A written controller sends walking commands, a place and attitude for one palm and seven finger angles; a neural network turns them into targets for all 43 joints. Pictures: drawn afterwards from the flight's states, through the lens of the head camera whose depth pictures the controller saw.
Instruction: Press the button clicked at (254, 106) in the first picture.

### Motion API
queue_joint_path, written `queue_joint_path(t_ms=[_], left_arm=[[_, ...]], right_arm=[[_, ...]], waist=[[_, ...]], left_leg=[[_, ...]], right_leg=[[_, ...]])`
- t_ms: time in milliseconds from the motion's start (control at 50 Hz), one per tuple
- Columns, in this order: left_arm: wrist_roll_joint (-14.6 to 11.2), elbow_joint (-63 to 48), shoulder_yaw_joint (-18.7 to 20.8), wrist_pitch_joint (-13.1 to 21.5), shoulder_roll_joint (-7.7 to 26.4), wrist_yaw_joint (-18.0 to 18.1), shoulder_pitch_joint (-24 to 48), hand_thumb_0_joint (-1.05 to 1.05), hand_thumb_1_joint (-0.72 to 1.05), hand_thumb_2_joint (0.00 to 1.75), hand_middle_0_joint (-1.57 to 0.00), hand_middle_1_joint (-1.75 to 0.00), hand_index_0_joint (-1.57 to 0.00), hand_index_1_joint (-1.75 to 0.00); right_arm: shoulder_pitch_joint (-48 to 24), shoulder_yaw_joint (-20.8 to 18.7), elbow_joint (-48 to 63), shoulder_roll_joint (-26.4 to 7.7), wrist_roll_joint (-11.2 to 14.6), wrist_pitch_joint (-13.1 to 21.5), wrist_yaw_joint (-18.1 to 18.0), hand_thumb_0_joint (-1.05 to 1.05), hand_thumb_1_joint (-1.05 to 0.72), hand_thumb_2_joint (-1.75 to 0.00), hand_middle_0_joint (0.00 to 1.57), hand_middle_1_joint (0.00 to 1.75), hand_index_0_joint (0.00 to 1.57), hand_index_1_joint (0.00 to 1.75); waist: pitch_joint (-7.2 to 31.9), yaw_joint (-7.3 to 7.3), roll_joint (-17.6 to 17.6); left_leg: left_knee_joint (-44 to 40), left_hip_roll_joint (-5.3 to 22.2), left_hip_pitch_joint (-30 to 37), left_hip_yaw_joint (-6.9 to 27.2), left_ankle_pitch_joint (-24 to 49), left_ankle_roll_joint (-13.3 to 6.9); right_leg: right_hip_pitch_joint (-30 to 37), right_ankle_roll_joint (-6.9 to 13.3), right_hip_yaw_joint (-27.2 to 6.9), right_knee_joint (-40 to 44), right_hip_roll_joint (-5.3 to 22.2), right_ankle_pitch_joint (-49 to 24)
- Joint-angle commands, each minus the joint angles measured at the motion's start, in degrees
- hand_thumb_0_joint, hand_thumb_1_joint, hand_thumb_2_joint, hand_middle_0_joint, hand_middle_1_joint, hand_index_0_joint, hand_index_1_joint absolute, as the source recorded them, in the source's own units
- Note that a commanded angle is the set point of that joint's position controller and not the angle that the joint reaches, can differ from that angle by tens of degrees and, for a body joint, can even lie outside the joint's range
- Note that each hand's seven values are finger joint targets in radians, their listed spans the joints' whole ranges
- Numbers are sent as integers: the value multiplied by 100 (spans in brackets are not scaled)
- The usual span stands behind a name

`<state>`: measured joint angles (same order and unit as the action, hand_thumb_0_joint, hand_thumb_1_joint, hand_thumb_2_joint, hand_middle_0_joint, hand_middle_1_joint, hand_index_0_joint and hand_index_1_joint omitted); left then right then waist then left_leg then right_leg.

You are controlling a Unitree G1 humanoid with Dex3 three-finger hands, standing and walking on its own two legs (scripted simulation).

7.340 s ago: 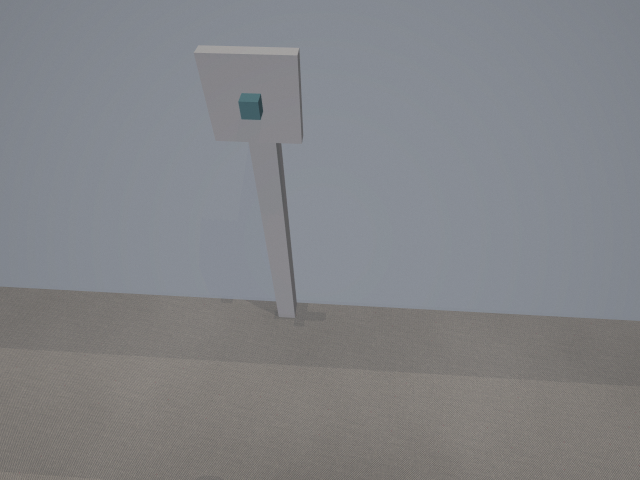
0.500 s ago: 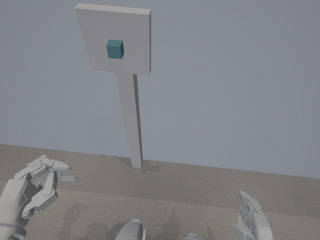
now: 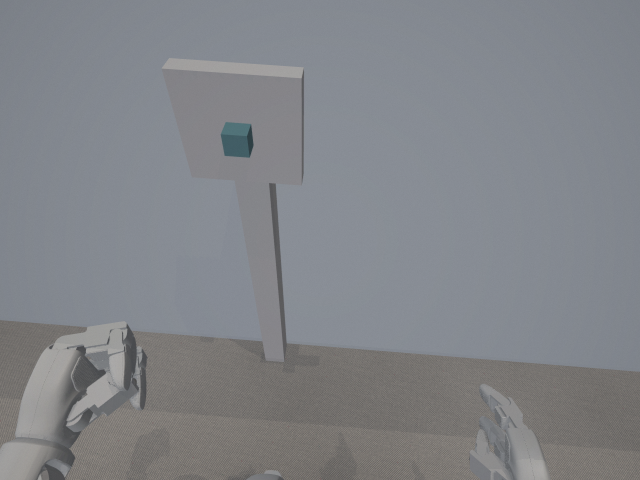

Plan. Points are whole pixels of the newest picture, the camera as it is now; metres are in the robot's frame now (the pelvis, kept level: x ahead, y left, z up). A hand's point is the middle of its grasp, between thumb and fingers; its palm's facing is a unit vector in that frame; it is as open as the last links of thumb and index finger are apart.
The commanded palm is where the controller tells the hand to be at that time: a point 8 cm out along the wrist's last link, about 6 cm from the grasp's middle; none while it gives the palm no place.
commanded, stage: raise the hand and make a fist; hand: left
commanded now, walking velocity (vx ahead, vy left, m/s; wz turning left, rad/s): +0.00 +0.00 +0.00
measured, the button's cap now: (238, 138) +0.53 +0.17 +0.15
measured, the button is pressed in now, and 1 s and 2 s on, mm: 0 0 0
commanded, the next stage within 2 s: aim a knuckle at the button in 0.90 s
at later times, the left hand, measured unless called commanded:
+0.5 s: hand (133, 332) +0.23 +0.20 +0.13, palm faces +0.03 -1.00 -0.06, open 3.1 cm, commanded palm +0.20 +0.25 +0.14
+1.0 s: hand (158, 325) +0.23 +0.18 +0.14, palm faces +0.04 -1.00 -0.05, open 3.1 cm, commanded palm +0.21 +0.24 +0.14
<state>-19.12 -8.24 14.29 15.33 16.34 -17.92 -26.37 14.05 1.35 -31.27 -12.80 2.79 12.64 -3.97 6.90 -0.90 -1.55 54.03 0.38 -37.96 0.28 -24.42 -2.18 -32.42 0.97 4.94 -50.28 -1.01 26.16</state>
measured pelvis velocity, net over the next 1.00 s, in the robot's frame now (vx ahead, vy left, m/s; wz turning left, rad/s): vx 0.01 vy -0.03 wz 0.00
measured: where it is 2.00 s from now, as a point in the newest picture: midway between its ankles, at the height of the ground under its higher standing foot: outside the picture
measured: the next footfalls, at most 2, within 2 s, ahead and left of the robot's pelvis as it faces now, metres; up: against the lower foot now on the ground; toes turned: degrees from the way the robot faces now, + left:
none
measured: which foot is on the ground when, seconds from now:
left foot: down 0.00-1.00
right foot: down 0.00-1.00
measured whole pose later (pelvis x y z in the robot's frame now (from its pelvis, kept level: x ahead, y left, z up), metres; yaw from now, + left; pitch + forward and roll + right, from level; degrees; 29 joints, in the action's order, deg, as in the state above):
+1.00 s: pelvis +0.01 -0.03 +0.03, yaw +0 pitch +2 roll -1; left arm -18.2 -5.9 13.9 5.2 15.9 -16.0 -16.5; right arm 14.6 2.9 -34.1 -14.3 3.2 13.5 -4.9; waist 4.1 -1.8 -2.5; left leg 39.4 0.5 -22.7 0.1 -18.7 -0.4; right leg -18.4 2.5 4.5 -37.7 -1.5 21.4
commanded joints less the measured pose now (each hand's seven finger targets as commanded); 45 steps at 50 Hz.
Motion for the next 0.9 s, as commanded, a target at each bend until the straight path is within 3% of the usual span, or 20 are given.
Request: queue_joint_path(t_ms=[0,60,140,240,320,340,400,440,480,520,540,620,640,700,740,800,820,840,880], left_arm=[[-97,-1183,526,149,776,219,376,0,90,90,-130,-150,-130,-150],[-43,-1055,445,-89,789,235,537,0,90,90,-130,-150,-130,-150],[-33,-1112,366,-276,869,204,1012,0,90,90,-130,-150,-130,-150],[-46,-1255,548,-316,1075,247,1394,0,90,90,-130,-150,-130,-150],[-28,-1244,479,-386,981,288,1492,0,90,90,-130,-150,-130,-150],[-50,-1156,501,-453,1000,281,1502,0,90,90,-130,-150,-130,-150],[-42,-1227,427,-611,959,254,1627,0,90,90,-130,-150,-130,-150],[-43,-1133,453,-748,995,267,1660,0,90,90,-130,-150,-130,-150],[-42,-1223,470,-834,1012,290,1829,0,90,90,-130,-150,-130,-150],[-59,-1010,488,-904,925,275,1646,0,90,90,-130,-150,-130,-150],[-89,-811,570,-956,951,273,1543,0,90,90,-130,-150,-130,-150],[0,-1105,482,-879,910,285,1729,0,90,90,-130,-150,-130,-150],[-3,-1081,479,-871,917,300,1754,0,90,90,-130,-150,-130,-150],[28,-1175,464,-724,898,313,1841,0,90,90,-130,-150,-130,-150],[18,-1124,515,-665,960,307,1849,0,90,90,-130,-150,-130,-150],[29,-1085,455,-601,888,272,1858,0,90,90,-130,-150,-130,-150],[36,-1076,447,-591,890,259,1821,0,90,90,-130,-150,-130,-150],[-2,-984,466,-622,904,241,1806,0,90,90,-130,-150,-130,-150],[22,-1046,439,-627,896,219,1825,0,90,90,-130,-150,-130,-150]], right_arm=[[-374,-270,929,-754,36,315,-67,0,-90,-90,20,30,20,30],[-383,-229,956,-792,47,298,-82,0,-90,-90,20,30,20,30],[-413,-160,942,-840,56,348,-130,0,-90,-90,20,30,20,30],[-438,-112,875,-824,42,450,-157,0,-90,-90,20,30,20,30],[-450,-84,812,-796,63,518,-152,0,-90,-90,20,30,20,30],[-465,-85,788,-817,56,526,-148,0,-90,-90,20,30,20,30],[-465,-100,770,-821,84,550,-159,0,-90,-90,20,30,20,30],[-468,-92,748,-837,79,554,-161,0,-90,-90,20,30,20,30],[-503,-93,745,-823,87,558,-168,0,-90,-90,20,30,20,30],[-471,-111,724,-831,80,541,-173,0,-90,-90,20,30,20,30],[-465,-117,700,-842,69,524,-171,0,-90,-90,20,30,20,30],[-474,-119,723,-812,57,503,-140,0,-90,-90,20,30,20,30],[-473,-118,705,-821,44,495,-136,0,-90,-90,20,30,20,30],[-470,-133,695,-798,43,492,-130,0,-90,-90,20,30,20,30],[-452,-131,662,-811,24,484,-128,0,-90,-90,20,30,20,30],[-479,-127,643,-785,48,473,-130,0,-90,-90,20,30,20,30],[-491,-128,646,-774,46,479,-128,0,-90,-90,20,30,20,30],[-486,-125,648,-798,41,466,-131,0,-90,-90,20,30,20,30],[-514,-134,650,-783,54,465,-143,0,-90,-90,20,30,20,30]], waist=[[556,22,-438],[453,49,-191],[264,78,-216],[378,13,-241],[322,-14,-457],[284,-14,-267],[346,-28,-362],[311,-35,-126],[281,-53,-242],[265,-63,-54],[178,-73,246],[350,-91,-182],[252,-60,-36],[343,-48,-112],[334,-34,19],[331,-35,-197],[340,-34,-219],[251,-14,15],[345,-28,-155]], left_leg=[[-1255,78,1185,430,1042,130],[-1384,89,1185,439,888,108],[-1545,81,1251,455,592,79],[-1681,61,1508,420,713,70],[-1815,49,1701,388,789,86],[-1815,42,1654,389,830,70],[-1883,28,1850,321,973,64],[-1912,30,1848,322,1057,51],[-1973,17,1947,288,1114,54],[-1972,5,1967,246,1251,51],[-1937,2,1849,225,1265,37],[-1977,-21,2106,173,1561,61],[-1943,-18,2046,173,1560,43],[-1948,-32,2143,140,1602,43],[-1894,-35,2094,127,1686,27],[-1910,-62,2125,95,1595,39],[-1918,-57,2169,93,1607,37],[-1897,-58,2049,108,1555,18],[-1918,-63,2137,79,1586,25]], right_leg=[[84,37,-22,872,-67,-890],[210,20,-38,1025,-61,-799],[322,19,-100,1247,-51,-599],[585,25,-137,1419,-30,-686],[684,28,-115,1530,-4,-777],[780,24,-138,1587,-14,-812],[877,7,-159,1699,17,-966],[994,-2,-162,1768,1,-1051],[1038,-7,-172,1820,27,-1125],[1074,-26,-177,1857,27,-1303],[1134,-43,-216,1919,16,-1325],[1199,-24,-178,1833,38,-1688],[1196,-34,-212,1867,15,-1699],[1227,-37,-234,1874,33,-1767],[1295,-52,-287,1884,31,-1906],[1273,-52,-302,1917,60,-1826],[1267,-54,-301,1921,65,-1850],[1270,-77,-336,1965,50,-1803],[1321,-71,-342,1963,82,-1855]])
